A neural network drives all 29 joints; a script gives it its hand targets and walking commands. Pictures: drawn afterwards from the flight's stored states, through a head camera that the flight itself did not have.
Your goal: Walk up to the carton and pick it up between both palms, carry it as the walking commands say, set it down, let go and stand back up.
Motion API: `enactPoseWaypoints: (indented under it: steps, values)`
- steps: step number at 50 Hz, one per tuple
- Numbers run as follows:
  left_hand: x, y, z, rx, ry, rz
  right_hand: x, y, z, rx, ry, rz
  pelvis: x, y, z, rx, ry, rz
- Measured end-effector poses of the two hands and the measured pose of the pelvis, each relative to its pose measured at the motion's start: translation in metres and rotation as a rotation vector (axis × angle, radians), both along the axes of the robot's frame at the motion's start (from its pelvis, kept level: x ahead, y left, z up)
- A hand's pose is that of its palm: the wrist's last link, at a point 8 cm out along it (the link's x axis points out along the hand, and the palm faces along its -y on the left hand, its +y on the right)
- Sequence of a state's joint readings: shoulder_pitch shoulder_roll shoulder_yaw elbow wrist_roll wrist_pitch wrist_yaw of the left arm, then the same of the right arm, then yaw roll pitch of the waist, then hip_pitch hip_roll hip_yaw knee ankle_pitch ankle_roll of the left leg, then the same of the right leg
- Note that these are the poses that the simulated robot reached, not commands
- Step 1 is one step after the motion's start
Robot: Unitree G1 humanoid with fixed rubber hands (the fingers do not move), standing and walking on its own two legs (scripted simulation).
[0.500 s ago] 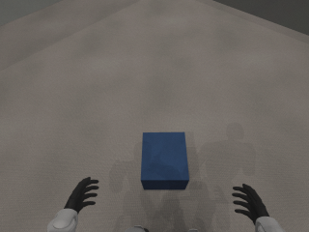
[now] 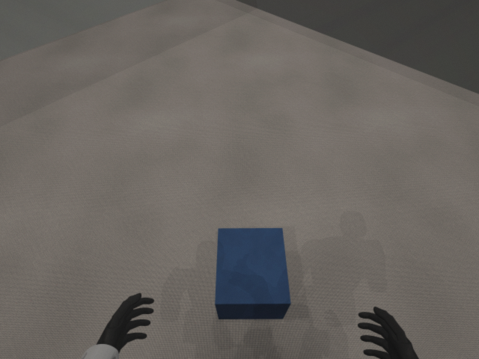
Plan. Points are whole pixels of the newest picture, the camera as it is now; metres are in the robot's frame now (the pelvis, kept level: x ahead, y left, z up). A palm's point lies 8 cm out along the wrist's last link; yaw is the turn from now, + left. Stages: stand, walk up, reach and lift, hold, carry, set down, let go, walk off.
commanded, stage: let go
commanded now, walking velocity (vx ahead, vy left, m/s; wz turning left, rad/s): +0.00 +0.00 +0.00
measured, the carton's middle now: (250, 273) +0.50 +0.01 -0.66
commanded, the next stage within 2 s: stand in 0.04 s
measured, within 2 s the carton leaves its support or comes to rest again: neither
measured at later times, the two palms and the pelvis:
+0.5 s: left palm out of the picture +0.11 +0.26 -0.10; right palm (419, 345) +0.18 -0.25 -0.05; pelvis +0.01 +0.00 +0.00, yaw +0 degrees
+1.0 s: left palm out of the picture +0.10 +0.26 -0.11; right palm (421, 356) +0.17 -0.25 -0.06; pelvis +0.01 +0.00 +0.00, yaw +0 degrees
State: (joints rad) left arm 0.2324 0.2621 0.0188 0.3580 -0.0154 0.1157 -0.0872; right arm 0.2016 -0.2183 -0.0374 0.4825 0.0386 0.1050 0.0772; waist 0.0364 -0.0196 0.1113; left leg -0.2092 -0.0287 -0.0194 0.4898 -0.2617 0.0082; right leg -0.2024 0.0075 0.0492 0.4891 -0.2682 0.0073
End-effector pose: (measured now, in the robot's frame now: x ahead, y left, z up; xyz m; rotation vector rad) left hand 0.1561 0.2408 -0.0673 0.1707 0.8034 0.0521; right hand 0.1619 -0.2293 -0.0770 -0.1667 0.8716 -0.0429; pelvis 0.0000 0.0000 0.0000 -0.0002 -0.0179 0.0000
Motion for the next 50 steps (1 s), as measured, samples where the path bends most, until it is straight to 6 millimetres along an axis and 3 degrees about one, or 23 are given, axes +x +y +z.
enactPoseWaypoints:
  steps: [7, 16, 27, 50]
  values:
    - [0.006, 0.009, 0.000, 0.052, -0.011, 0.055, 0.014, -0.005, 0.011, -0.027, -0.085, -0.024, 0.012, 0.000, 0.000, -0.001, 0.015, 0.000]
    - [-0.018, 0.018, -0.016, 0.084, 0.027, 0.094, 0.023, -0.017, 0.025, -0.075, -0.187, -0.052, 0.016, 0.000, 0.000, -0.001, 0.020, 0.000]
    - [-0.045, 0.020, -0.032, 0.081, 0.105, 0.109, 0.016, -0.022, 0.023, -0.090, -0.183, -0.064, 0.012, 0.001, 0.000, -0.001, 0.016, 0.000]
    - [-0.057, 0.020, -0.039, 0.083, 0.150, 0.113, 0.004, -0.025, 0.013, -0.105, -0.131, -0.079, 0.010, 0.001, 0.000, -0.001, 0.012, 0.000]
